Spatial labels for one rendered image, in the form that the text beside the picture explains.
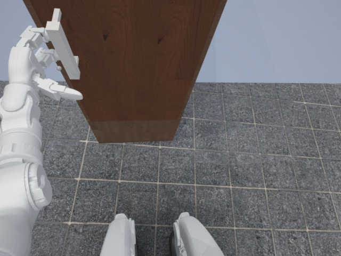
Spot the cupboard door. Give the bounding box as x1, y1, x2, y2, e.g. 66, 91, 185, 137
30, 0, 221, 122

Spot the handle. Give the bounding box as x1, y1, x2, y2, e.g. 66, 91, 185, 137
45, 8, 80, 79

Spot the robot left thigh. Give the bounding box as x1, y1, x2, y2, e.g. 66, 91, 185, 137
100, 218, 136, 256

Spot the robot left upper arm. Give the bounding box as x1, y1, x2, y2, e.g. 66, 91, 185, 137
0, 162, 52, 256

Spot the left robot forearm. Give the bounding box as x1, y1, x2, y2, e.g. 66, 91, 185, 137
0, 83, 43, 169

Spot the robot right thigh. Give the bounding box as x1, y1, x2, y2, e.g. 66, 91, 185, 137
173, 216, 224, 256

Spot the robot thigh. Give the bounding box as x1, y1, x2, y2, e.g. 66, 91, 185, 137
173, 216, 224, 256
100, 218, 136, 256

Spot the left robot hand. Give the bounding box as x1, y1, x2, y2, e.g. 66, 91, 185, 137
8, 26, 83, 101

